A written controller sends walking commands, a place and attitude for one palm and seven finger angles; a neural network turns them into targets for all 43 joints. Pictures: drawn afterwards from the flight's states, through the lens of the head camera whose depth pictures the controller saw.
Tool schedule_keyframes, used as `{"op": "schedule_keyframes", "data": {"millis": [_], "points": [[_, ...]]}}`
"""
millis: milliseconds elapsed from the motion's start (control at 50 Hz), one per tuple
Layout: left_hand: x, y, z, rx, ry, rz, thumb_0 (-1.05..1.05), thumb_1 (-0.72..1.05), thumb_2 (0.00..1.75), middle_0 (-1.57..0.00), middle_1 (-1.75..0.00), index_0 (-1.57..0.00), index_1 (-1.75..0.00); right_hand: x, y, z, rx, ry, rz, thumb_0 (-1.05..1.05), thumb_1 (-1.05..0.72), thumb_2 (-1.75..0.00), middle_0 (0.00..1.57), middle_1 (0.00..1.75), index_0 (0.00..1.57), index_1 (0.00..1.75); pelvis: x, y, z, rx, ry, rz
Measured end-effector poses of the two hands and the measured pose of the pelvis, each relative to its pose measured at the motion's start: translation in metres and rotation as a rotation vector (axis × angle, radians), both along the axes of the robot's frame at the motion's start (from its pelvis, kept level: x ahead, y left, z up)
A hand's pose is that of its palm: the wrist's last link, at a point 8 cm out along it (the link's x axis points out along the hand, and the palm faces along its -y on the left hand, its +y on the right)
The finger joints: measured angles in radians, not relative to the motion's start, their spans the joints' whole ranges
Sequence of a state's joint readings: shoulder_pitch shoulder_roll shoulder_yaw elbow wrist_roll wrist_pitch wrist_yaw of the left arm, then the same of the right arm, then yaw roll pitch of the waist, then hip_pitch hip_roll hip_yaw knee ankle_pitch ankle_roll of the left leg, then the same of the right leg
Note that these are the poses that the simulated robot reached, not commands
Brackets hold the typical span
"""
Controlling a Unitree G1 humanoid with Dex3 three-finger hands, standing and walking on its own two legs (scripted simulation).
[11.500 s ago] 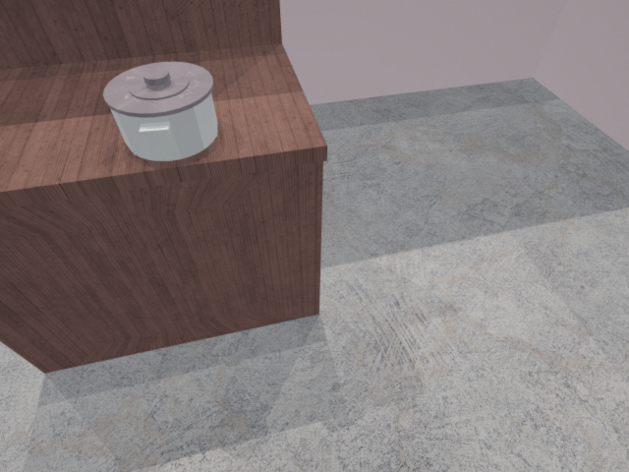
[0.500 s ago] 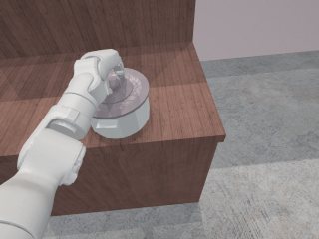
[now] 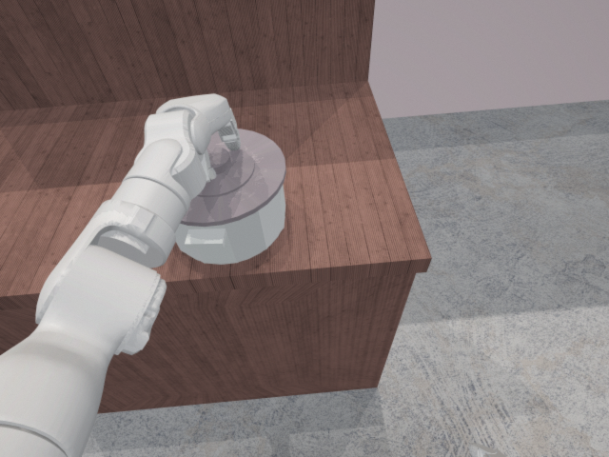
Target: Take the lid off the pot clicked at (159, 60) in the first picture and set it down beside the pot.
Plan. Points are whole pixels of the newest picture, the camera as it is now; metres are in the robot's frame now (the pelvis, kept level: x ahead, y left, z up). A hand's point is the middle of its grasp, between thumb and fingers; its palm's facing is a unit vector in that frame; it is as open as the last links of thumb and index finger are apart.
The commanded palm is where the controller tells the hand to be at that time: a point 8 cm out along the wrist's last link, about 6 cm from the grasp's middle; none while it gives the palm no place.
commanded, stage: close the fingers and squeeze the knob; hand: left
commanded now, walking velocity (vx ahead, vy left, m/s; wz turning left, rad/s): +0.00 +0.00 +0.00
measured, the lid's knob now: (213, 160) +0.50 +0.12 +0.13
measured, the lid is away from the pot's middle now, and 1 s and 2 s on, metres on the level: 0.00 0.00 0.01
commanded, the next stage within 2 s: lift the lid straight up in 1.64 s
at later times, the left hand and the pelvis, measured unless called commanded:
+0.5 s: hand (209, 158) +0.48 +0.12 +0.15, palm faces -0.35 -0.07 -0.93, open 9.1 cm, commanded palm +0.47 +0.12 +0.21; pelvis +0.00 +0.00 +0.00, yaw +0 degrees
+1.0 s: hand (208, 159) +0.47 +0.12 +0.15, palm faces -0.35 -0.08 -0.93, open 7.6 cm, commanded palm +0.46 +0.12 +0.21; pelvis +0.00 +0.00 +0.00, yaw +0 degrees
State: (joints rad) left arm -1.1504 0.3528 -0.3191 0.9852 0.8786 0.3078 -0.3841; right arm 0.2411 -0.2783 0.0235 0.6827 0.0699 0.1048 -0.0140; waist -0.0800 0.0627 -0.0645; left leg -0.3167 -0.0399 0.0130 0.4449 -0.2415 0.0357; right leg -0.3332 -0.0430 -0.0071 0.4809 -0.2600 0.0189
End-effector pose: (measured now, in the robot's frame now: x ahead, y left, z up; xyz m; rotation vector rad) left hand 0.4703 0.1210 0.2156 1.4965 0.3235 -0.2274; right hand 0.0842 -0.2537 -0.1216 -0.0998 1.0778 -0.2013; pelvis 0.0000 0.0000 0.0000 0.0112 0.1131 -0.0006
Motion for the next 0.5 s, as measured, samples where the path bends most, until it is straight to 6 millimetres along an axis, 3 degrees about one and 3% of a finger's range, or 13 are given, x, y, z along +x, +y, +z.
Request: {"op": "schedule_keyframes", "data": {"millis": [80, 280, 500], "points": [[-0.0007, -0.0009, -0.0005, 0.009, 0.001, 0.0, 0.0, -0.32, 1.58, -0.89, -0.12, -0.87, -0.1, 0.0003, 0.0017, -0.001, 0.006, 0.005, 0.004, 0.01, -0.91, -0.9, 0.2, 0.3, 0.2, 0.3, 0.0001, -0.0001, 0.0, 0.0, -0.001, 0.001], [0.0006, -0.0025, -0.0037, 0.005, 0.009, 0.0, 0.0, -0.13, 1.18, -0.63, -0.6, -0.63, -0.58, -0.0039, 0.0016, -0.0037, 0.007, 0.023, 0.003, 0.01, -0.9, -0.9, 0.2, 0.3, 0.2, 0.3, 0.001, -0.0007, 0.0001, 0.0, 0.0, 0.002], [0.0061, -0.0019, -0.006, -0.002, 0.008, -0.003, 0.0, 0.01, 1.04, -0.55, -0.86, -0.58, -0.85, -0.0071, -0.003, -0.0031, -0.002, 0.035, -0.012, 0.01, -0.91, -0.9, 0.2, 0.3, 0.2, 0.3, 0.0043, -0.0013, 0.0005, 0.0, 0.004, -0.003]]}}
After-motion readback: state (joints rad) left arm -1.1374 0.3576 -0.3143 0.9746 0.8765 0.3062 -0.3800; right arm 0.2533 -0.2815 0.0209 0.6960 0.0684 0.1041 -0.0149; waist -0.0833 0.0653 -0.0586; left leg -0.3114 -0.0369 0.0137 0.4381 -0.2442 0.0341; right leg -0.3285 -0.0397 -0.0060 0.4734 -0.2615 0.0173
